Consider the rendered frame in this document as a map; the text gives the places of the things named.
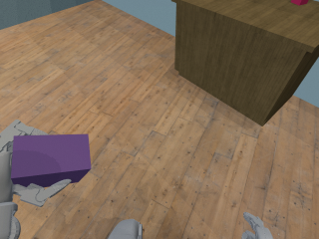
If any table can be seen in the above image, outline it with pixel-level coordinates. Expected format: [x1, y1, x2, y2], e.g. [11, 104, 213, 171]
[171, 0, 319, 126]

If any robot right hand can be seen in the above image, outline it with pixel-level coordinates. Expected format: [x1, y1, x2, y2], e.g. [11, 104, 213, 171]
[241, 212, 274, 239]

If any sponge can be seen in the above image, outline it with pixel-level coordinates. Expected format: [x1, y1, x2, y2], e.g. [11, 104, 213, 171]
[11, 133, 92, 187]

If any robot left hand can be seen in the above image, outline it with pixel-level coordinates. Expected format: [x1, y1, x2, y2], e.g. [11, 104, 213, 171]
[0, 119, 72, 207]

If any left robot thigh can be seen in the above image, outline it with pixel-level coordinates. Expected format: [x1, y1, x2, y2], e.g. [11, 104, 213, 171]
[108, 219, 143, 239]

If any robot left forearm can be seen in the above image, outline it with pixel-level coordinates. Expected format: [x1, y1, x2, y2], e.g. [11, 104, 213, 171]
[0, 201, 21, 239]

